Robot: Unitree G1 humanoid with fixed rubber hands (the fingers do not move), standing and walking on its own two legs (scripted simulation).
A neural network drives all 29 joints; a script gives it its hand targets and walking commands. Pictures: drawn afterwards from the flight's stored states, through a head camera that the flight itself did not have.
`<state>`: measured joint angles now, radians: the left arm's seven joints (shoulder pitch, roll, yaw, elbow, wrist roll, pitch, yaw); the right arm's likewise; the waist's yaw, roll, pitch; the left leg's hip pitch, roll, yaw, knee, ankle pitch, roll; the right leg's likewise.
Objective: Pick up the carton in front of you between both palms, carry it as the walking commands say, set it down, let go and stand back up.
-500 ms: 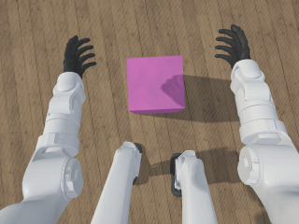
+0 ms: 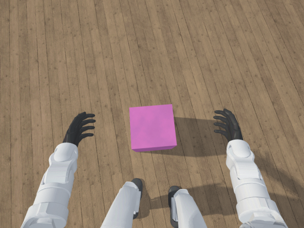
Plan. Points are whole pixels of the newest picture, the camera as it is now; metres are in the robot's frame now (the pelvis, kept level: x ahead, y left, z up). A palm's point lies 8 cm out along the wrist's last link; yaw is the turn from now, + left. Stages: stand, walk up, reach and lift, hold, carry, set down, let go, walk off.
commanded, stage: let go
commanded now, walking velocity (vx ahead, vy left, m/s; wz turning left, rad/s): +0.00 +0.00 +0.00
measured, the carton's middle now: (152, 130) +0.44 +0.04 -0.59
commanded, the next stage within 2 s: stand in 0.92 s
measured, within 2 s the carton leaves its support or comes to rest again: neither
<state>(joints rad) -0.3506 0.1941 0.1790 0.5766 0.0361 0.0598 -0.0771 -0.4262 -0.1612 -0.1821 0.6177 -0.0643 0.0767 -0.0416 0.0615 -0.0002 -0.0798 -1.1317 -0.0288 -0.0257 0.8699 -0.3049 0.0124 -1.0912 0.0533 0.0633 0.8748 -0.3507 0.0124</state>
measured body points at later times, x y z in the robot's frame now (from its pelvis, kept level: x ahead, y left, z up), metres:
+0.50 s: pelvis +0.05 -0.01 +0.07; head +0.09 -0.02 +0.51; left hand +0.21 +0.23 -0.01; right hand +0.24 -0.24 -0.02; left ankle +0.03 +0.11 -0.68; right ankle +0.01 -0.12 -0.68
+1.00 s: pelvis +0.04 -0.01 +0.06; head +0.04 +0.00 +0.51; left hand +0.20 +0.25 -0.02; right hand +0.20 -0.25 -0.03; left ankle +0.03 +0.11 -0.68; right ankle +0.01 -0.12 -0.68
